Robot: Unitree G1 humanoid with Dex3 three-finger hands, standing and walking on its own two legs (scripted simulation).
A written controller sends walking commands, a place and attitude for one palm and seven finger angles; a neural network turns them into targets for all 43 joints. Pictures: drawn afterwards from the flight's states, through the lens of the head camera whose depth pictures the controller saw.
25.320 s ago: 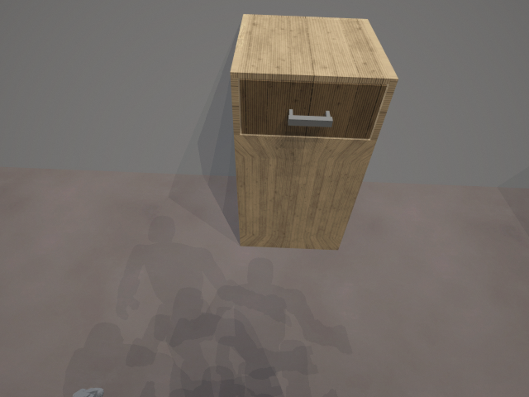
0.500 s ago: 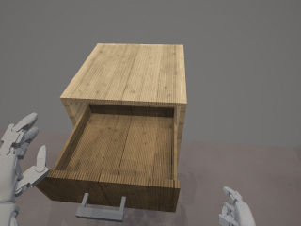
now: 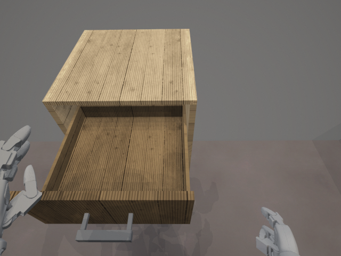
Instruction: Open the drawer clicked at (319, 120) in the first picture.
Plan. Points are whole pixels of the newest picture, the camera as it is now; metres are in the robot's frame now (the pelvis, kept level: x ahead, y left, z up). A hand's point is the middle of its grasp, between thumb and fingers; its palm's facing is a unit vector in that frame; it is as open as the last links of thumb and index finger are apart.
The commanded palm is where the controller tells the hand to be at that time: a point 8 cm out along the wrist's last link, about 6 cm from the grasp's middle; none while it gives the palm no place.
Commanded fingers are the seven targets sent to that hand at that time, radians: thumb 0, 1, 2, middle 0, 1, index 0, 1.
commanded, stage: step back with the hand held close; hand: left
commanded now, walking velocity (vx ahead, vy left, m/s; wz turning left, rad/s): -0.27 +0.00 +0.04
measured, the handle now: (106, 226) +0.20 +0.17 -0.05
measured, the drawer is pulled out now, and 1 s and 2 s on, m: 0.28 0.28 0.28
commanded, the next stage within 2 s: stop stepping back and stand still in 1.08 s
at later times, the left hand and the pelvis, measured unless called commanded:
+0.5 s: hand (18, 230) +0.14 +0.23 +0.15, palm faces +0.36 -0.83 -0.43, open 7.4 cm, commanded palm +0.07 +0.28 +0.18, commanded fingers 0.00 0.90 0.90 -0.20 -0.30 -0.20 -0.30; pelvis -0.05 +0.00 -0.01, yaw +2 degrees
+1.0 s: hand out of the picture +0.05 +0.26 +0.16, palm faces +0.40 -0.80 -0.44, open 7.4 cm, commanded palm -0.02 +0.31 +0.18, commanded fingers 0.00 0.90 0.90 -0.20 -0.30 -0.20 -0.30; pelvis -0.13 +0.02 -0.02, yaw +5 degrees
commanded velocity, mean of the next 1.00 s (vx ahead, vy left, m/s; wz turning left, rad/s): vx -0.34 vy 0.00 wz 0.00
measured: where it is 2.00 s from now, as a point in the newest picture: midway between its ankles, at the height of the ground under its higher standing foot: outside the picture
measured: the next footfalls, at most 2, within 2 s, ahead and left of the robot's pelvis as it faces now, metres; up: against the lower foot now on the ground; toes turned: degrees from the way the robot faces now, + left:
left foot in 0.58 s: -0.06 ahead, +0.15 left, +0.00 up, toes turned +6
right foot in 1.26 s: -0.21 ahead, -0.14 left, +0.00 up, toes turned -3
